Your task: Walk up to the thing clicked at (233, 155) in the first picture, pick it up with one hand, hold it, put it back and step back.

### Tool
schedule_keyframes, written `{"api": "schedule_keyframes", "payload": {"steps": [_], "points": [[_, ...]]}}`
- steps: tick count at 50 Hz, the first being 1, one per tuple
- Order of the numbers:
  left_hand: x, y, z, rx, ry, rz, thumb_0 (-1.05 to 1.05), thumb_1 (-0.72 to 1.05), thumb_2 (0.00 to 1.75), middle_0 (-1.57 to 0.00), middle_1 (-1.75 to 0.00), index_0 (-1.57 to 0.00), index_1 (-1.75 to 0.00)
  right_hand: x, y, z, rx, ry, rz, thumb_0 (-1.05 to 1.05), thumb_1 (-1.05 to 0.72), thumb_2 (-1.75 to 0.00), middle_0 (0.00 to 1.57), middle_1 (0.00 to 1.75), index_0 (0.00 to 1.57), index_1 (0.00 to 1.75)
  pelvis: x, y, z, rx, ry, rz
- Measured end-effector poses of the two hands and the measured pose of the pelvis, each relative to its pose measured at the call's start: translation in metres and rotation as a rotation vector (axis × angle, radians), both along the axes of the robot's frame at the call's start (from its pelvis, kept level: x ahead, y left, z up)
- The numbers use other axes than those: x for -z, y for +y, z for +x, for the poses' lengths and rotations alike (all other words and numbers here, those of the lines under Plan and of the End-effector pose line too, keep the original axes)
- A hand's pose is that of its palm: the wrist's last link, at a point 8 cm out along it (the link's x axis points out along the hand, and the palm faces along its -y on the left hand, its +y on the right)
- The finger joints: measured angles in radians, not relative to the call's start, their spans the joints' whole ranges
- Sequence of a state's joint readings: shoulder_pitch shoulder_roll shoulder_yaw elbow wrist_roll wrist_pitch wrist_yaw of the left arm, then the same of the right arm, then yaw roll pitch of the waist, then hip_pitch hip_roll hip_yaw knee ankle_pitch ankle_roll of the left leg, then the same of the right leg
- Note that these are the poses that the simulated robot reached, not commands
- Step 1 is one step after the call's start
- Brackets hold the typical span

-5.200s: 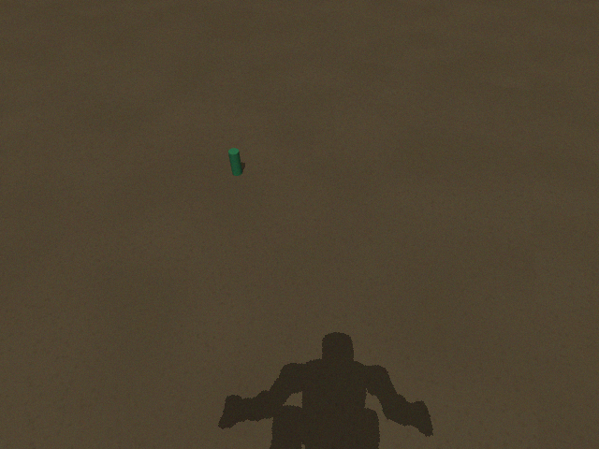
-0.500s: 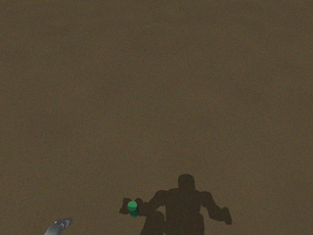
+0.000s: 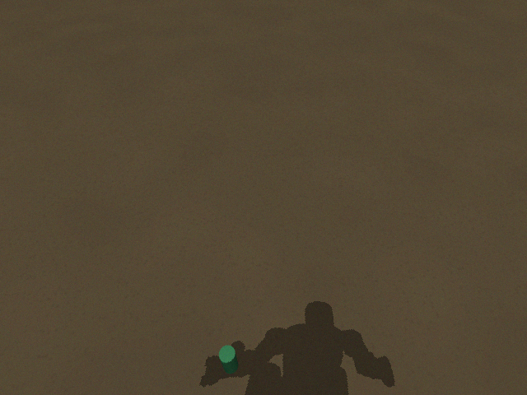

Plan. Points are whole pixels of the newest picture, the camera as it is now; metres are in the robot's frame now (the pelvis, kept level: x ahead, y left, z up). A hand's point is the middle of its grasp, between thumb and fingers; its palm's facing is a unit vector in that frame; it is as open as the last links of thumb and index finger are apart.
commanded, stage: walk up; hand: left
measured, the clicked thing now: (229, 359) +0.35 +0.16 -0.71
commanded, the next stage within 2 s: stand in 0.38 s
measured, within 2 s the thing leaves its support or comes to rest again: neither
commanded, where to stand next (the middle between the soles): +0.02 +0.01 m, yaw +1 degrees
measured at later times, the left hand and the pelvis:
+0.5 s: hand out of the picture +0.10 +0.25 -0.15, palm faces -0.02 -0.94 -0.34, open 7.4 cm; pelvis +0.01 +0.00 +0.00, yaw +0 degrees
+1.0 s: hand out of the picture +0.08 +0.24 -0.15, palm faces -0.03 -0.94 -0.34, open 7.4 cm; pelvis +0.00 -0.01 +0.00, yaw +0 degrees
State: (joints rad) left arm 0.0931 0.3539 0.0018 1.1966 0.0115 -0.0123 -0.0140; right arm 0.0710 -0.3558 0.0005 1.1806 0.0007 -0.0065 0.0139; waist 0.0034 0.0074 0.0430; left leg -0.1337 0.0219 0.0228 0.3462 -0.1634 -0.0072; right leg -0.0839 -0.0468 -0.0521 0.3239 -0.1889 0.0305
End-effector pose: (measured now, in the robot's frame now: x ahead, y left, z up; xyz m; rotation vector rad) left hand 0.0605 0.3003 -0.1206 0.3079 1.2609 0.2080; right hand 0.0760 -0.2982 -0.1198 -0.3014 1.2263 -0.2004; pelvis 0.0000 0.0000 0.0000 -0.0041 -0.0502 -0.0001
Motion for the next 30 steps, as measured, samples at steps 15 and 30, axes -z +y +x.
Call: {"api": "schedule_keyframes", "payload": {"steps": [15,30], "points": [[-0.001,-0.004,0.011,0.001,-0.016,-0.002,0.01,0.91,0.9,-0.2,-0.3,-0.2,-0.3,0.002,0.001,-0.001,0.006,0.021,0.006,0.0,-0.9,-0.89,0.21,0.3,0.2,0.3,0.0,-0.002,0.007,-0.005,0.007,-0.001],[-0.004,-0.01,0.033,0.034,-0.054,-0.004,0.01,0.91,0.9,-0.2,-0.3,-0.2,-0.3,-0.002,-0.004,0.01,0.005,-0.012,-0.005,0.0,-0.9,-0.89,0.21,0.3,0.2,0.3,-0.002,-0.005,0.008,0.0,0.01,0.003]]}}
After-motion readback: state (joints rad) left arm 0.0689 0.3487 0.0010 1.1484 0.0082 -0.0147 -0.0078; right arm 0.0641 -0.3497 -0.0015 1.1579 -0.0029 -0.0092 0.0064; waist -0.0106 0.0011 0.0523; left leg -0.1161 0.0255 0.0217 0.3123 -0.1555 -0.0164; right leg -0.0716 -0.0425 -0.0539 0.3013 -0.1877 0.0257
